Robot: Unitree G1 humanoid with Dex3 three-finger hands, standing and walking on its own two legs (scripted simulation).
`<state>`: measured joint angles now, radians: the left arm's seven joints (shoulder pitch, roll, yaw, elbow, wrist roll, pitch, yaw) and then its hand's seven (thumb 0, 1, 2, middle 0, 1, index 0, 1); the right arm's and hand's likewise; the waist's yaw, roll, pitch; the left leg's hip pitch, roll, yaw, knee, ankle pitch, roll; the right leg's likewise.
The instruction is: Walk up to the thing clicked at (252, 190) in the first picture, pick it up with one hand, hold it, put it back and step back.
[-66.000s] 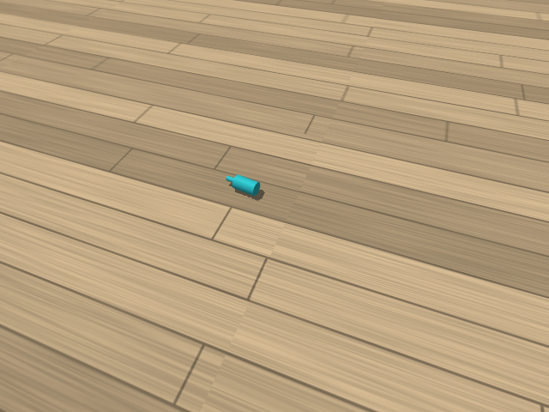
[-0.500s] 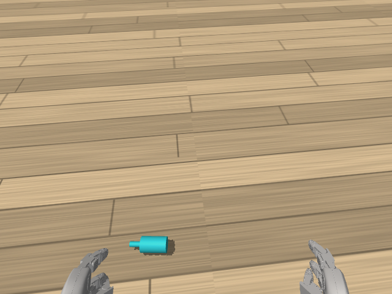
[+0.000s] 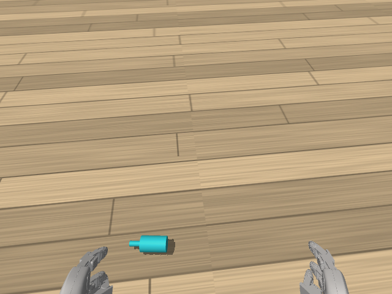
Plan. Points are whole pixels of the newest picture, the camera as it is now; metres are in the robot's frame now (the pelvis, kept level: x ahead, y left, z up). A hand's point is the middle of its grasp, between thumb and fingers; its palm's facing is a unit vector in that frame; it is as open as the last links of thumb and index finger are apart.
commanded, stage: home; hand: left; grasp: from above
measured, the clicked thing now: (148, 243) +0.47 +0.25 -0.68
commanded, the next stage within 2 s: stand in 0.52 s
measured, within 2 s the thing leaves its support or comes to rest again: neither
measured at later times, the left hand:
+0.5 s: hand (106, 293) +0.16 +0.19 -0.04, palm faces +0.04 -0.97 -0.22, open 7.4 cm
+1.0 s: hand out of the picture +0.08 +0.25 -0.11, palm faces +0.04 -0.94 -0.34, open 7.4 cm
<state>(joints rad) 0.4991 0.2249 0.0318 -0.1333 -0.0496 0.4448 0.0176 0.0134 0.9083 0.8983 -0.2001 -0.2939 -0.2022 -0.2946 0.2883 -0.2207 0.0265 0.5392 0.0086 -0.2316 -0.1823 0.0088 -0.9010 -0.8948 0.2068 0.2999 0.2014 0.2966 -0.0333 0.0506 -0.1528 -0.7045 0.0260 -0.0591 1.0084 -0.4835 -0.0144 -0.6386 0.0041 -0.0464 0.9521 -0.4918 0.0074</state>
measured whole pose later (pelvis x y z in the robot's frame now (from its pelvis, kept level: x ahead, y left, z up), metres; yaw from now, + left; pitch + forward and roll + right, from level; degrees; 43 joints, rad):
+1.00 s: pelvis +0.00 +0.01 +0.04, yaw +0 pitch -1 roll +0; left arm 0.22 0.29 0.05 0.86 0.05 0.03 0.03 0.01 0.91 0.90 -0.20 -0.29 -0.20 -0.30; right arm 0.20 -0.29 -0.05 0.93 -0.05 -0.02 -0.02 0.00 -0.90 -0.89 0.21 0.30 0.20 0.30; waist 0.02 0.00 0.05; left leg -0.32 -0.01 -0.02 0.67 -0.34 0.01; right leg -0.28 -0.03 -0.01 0.65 -0.36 0.03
